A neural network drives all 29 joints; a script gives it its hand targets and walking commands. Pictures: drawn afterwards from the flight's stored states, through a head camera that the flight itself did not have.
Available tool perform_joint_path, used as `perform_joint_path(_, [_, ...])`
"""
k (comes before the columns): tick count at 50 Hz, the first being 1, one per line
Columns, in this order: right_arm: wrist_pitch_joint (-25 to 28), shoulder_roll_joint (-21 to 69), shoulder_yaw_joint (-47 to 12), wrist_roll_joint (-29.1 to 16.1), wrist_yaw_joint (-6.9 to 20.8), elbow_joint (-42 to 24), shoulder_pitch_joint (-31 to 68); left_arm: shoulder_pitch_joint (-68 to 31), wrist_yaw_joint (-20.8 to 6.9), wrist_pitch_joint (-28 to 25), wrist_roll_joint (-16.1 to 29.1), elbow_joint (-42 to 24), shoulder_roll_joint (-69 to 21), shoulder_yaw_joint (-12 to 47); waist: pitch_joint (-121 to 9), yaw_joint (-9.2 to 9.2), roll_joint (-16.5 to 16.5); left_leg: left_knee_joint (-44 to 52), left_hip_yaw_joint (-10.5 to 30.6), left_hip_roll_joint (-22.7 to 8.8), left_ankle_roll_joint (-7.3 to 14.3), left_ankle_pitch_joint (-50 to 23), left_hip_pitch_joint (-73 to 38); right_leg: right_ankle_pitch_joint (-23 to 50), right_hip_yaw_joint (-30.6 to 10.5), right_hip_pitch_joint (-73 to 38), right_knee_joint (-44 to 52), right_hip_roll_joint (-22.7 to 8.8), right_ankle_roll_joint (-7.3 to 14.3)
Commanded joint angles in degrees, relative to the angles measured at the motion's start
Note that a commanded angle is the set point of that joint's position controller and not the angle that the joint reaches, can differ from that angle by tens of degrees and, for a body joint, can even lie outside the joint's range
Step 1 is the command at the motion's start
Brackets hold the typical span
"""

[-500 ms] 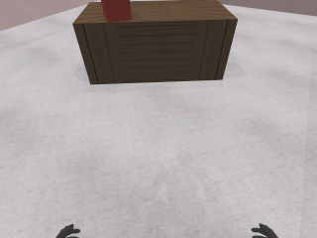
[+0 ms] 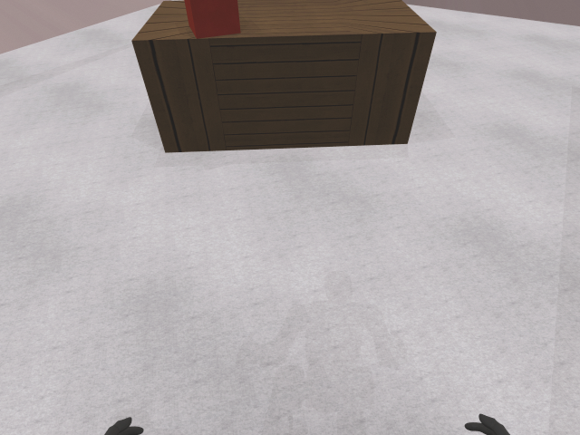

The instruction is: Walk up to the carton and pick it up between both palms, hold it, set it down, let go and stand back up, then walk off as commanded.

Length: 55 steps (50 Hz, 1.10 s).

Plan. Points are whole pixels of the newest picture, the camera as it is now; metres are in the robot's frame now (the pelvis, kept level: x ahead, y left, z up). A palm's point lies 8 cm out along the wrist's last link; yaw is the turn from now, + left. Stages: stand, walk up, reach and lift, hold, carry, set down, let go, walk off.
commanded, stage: walk up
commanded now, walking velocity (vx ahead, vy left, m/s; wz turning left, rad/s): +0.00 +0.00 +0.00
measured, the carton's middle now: (210, 5) +2.04 +0.43 +0.01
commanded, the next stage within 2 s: none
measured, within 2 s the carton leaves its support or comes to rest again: neither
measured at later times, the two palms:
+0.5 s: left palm out of the picture +0.10 +0.38 -0.08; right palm (473, 424) +0.19 -0.23 -0.08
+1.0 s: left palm (34, 354) +0.32 +0.48 -0.14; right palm (384, 358) +0.27 -0.12 -0.04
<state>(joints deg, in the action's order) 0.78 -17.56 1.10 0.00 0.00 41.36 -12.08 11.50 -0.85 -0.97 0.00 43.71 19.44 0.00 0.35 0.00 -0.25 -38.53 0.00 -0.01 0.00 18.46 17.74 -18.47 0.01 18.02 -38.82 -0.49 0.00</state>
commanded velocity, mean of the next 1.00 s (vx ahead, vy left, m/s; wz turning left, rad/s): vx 0.00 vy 0.00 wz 0.00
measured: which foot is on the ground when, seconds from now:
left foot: down 0.00-0.24, up 0.26-0.56, down 0.58-1.00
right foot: down 0.00-0.58, up 0.60-1.00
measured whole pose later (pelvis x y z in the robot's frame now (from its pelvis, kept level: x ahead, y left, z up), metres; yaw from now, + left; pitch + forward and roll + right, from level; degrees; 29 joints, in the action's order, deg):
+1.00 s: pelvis +0.24 +0.20 +0.00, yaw +4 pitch -1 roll -5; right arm 2.7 -20.3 4.2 0.0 -0.4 41.5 -28.6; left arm 16.8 -0.8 0.8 0.0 39.2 22.6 -0.2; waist 1.4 0.0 -4.6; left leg -36.9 -2.0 1.4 4.8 30.8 5.6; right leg -15.6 -1.6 27.6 -52.9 3.4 2.2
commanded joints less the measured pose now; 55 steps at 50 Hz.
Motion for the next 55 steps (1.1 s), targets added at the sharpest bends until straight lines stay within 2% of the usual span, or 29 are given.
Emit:
perform_joint_path(1, [2.4,-14.6,3.1,0.1,0.3,-2.9,6.9,-4.8,0.1,-1.8,0.3,-3.8,11.5,-3.9,1.8,1.45,2.6,15.4,7.1,-7.2,2.2,-1.8,-1.5,5.3,-6.9,-4.4,13.5,-5.3,2.0])
perform_joint_path(2, [2.5,-13.5,3.0,-0.1,0.2,-2.1,5.0,-5.3,0.1,-1.8,0.1,-3.5,12.1,-4.1,2.2,0.18,0.0,15.4,6.8,-6.7,1.9,-3.0,-2.4,5.6,-7.3,-3.5,13.9,-5.7,2.1])
perform_joint_path(4, [2.3,-13.1,2.4,-0.3,0.4,-1.7,4.7,-5.7,0.6,-1.8,-0.2,-2.9,11.9,-4.1,1.5,0.54,2.4,14.8,5.5,-6.1,1.7,-6.4,-4.1,7.0,-8.1,-3.2,13.6,-6.4,2.5])
perform_joint_path(9, [2.0,-14.7,3.0,-0.1,0.3,-1.4,3.7,-4.8,0.5,-1.6,0.2,-2.8,13.3,-4.1,0.7,0.15,0.2,14.5,6.1,-6.5,2.2,-6.4,-4.8,6.6,-8.2,-3.8,14.7,-6.9,2.8])
perform_joint_path(10, [2.3,-16.2,6.6,1.5,1.9,-2.3,-0.6,5.8,-0.5,-2.8,-2.3,-4.5,16.2,-6.7,-5.8,1.60,0.5,6.2,7.2,-4.1,5.2,21.8,2.6,-25.9,-12.8,-11.0,14.5,-5.6,7.1])
perform_joint_path(11, [2.2,-15.3,6.4,2.2,2.5,-4.8,3.6,11.5,-0.2,-2.9,-2.8,-3.3,17.9,-7.9,0.5,4.73,-1.9,-1.9,5.2,-1.1,3.9,26.6,19.4,-40.0,-22.0,-17.1,20.7,-9.6,10.3])
perform_joint_path(12, [2.0,-14.2,6.0,1.9,2.7,-7.3,8.1,12.9,0.5,-3.0,-2.8,-2.7,20.0,-9.0,5.6,7.31,-14.1,-17.7,-0.6,0.5,3.4,19.6,31.7,-44.6,-34.6,-20.3,29.7,-20.5,15.1])
perform_joint_path(13, [2.2,-15.8,6.5,3.1,2.9,-8.7,7.1,13.0,1.1,-3.7,-3.2,-2.9,20.3,-9.1,5.4,6.04,-8.3,-21.6,5.2,-3.2,3.2,15.8,34.9,-47.0,-40.9,-21.5,31.4,-25.0,17.8])
perform_joint_path(15, [2.6,-16.9,7.4,2.1,3.7,-8.3,5.5,10.0,2.5,-4.9,-3.3,-4.4,19.2,-8.5,6.3,4.56,1.2,-23.2,6.6,-5.9,2.5,8.9,34.1,-35.5,-35.6,-22.0,29.8,-23.2,17.0])
perform_joint_path(18, [2.7,-14.7,7.6,2.2,4.9,-8.9,6.8,9.3,2.1,-5.8,-3.9,-4.8,18.8,-8.5,4.5,3.33,-3.0,-22.0,5.1,-6.1,2.3,6.2,30.6,-26.8,-24.9,-20.2,27.8,-18.4,13.8])
perform_joint_path(23, [1.5,-13.6,7.1,1.9,7.0,-9.3,7.7,9.5,2.1,-5.6,-3.7,-6.3,19.4,-8.7,7.2,4.70,-14.2,-10.6,1.0,-6.3,0.9,3.4,22.7,-22.7,-15.2,-14.7,28.1,-16.1,13.7])
perform_joint_path(26, [1.6,-15.0,7.6,0.9,6.8,-6.9,-0.5,1.9,1.4,-4.8,-3.6,-9.1,21.0,-8.7,7.9,-1.10,-17.0,-2.6,-2.0,-6.0,1.1,4.6,5.4,-24.1,-7.0,-1.6,24.1,-14.8,11.6])
perform_joint_path(27, [1.6,-14.2,7.9,0.9,6.3,-4.7,-8.9,-2.5,1.2,-3.9,-3.5,-9.9,20.5,-8.4,7.2,-6.17,-16.9,5.7,-3.8,-4.7,1.0,2.3,-8.1,-25.5,-1.7,7.2,15.9,-12.5,9.9])
perform_joint_path(28, [2.3,-16.9,8.9,1.2,5.0,0.5,-21.1,-2.1,1.0,-3.1,-3.5,-9.9,16.2,-7.2,1.6,-11.13,-1.2,8.1,-0.5,-2.1,-0.5,1.0,-23.9,-20.9,3.0,14.4,-9.3,-6.0,6.8])
perform_joint_path(29, [3.1,-21.3,10.8,2.1,3.4,2.1,-26.9,-0.3,0.7,-3.6,-3.1,-11.6,9.4,-5.3,-2.7,-13.41,16.7,12.9,17.2,-8.1,0.5,13.3,-32.9,-19.8,3.5,28.0,-32.0,-0.7,3.9])
perform_joint_path(30, [3.8,-24.3,10.7,2.8,1.6,-0.3,-26.7,-3.8,0.8,-3.8,-1.9,-14.1,8.1,-4.9,-0.1,-13.59,16.1,22.9,37.4,-15.5,1.3,18.7,-28.4,-18.5,-8.6,35.1,-37.9,3.6,3.9])
perform_joint_path(31, [4.0,-25.2,10.3,2.6,0.8,-3.4,-20.0,-2.4,1.1,-3.5,-0.8,-15.2,10.5,-5.1,-0.3,-8.71,9.9,33.1,50.2,-21.7,1.8,23.6,-24.7,-15.1,-12.7,35.7,-40.5,3.4,3.5])
perform_joint_path(32, [4.0,-25.1,10.6,1.5,0.5,-4.6,-16.8,-1.0,1.3,-2.6,-1.2,-14.8,13.4,-6.1,0.6,-6.26,6.8,32.2,49.2,-24.1,3.9,25.0,-20.9,-12.5,-13.3,33.7,-43.9,0.8,3.4])
perform_joint_path(33, [4.2,-23.0,9.5,1.4,0.1,-5.3,-13.7,2.4,1.2,-2.3,-1.2,-13.2,15.7,-6.7,4.0,-3.38,4.8,28.5,42.8,-22.8,3.4,14.9,-20.1,-8.0,-12.3,33.6,-44.1,-0.6,3.1])
perform_joint_path(34, [4.3,-20.6,9.0,1.5,-0.5,-5.6,-11.9,4.5,1.0,-2.1,-1.2,-9.5,15.8,-6.8,5.5,-1.84,2.2,24.7,29.6,-18.6,-0.5,4.1,-16.7,-1.4,-12.9,29.1,-40.4,-2.0,2.4])
perform_joint_path(36, [4.4,-18.8,8.2,1.2,-0.9,-5.5,-13.4,7.8,0.6,-1.7,-0.4,-7.3,13.8,-6.5,4.0,-0.45,6.8,20.3,16.0,-12.8,-7.4,-25.0,-17.4,4.2,-9.6,23.0,-34.7,-0.5,1.6])
perform_joint_path(38, [4.6,-14.3,7.4,1.0,-1.1,-5.2,-16.7,6.9,0.5,-0.6,-0.5,-7.1,12.4,-5.9,0.3,-1.45,11.0,16.1,8.7,-9.8,-6.1,-41.0,-21.7,5.1,-7.9,19.8,-31.9,0.9,-0.1])
perform_joint_path(40, [4.0,-12.1,6.6,1.2,-1.0,-5.8,-18.9,3.7,0.4,-0.1,-0.7,-8.3,9.5,-5.1,1.1,-2.01,11.6,15.6,4.4,-8.6,-4.7,-47.2,-20.7,5.3,-4.1,19.2,-26.2,2.7,-0.6])
perform_joint_path(41, [3.8,-13.4,6.7,1.1,-1.2,-5.9,-19.9,1.8,0.2,0.1,-0.8,-9.1,9.2,-4.7,1.4,-3.48,12.4,16.7,5.0,-8.0,-3.2,-44.5,-22.3,5.0,-1.9,20.9,-23.4,3.4,-0.9])
perform_joint_path(43, [3.2,-13.1,6.6,1.0,-1.6,-6.0,-23.6,-2.6,-0.2,1.1,-0.7,-10.7,9.0,-4.6,7.2,-5.25,11.5,18.5,6.4,-8.3,-4.8,-44.3,-20.6,4.9,0.8,23.3,-17.8,4.4,-0.9])
perform_joint_path(47, [2.5,-13.0,6.4,1.2,-2.2,-6.9,-25.1,-4.7,0.0,1.1,-1.5,-10.2,7.4,-4.2,7.3,-5.98,13.0,19.5,5.8,-7.4,-7.1,-47.2,-21.7,7.5,3.1,21.6,-10.0,4.7,0.1])
perform_joint_path(52, [0.9,-11.5,6.0,1.1,-3.0,-5.6,-24.7,-8.2,0.3,0.0,-2.2,-11.3,6.2,-3.5,6.9,-7.18,12.7,13.3,3.9,-7.5,-5.5,-48.9,-24.8,7.4,12.0,17.5,5.1,5.5,1.6])
perform_joint_path(53, [0.8,-11.7,5.9,1.1,-3.1,-6.3,-22.4,-5.1,0.7,-0.4,-2.3,-10.0,6.5,-3.8,3.6,-4.53,14.9,8.4,3.7,-7.2,-5.2,-53.4,-23.8,6.1,12.3,11.7,5.6,6.9,2.1])
perform_joint_path(55, [1.1,-13.6,6.4,-0.1,-3.0,-8.2,-17.9,8.1,1.5,-1.4,-3.2,-6.5,9.5,-5.5,-6.5,3.55,12.7,-8.9,2.2,-7.5,-4.9,-54.3,-9.1,6.9,7.2,-15.1,7.4,4.5,7.0])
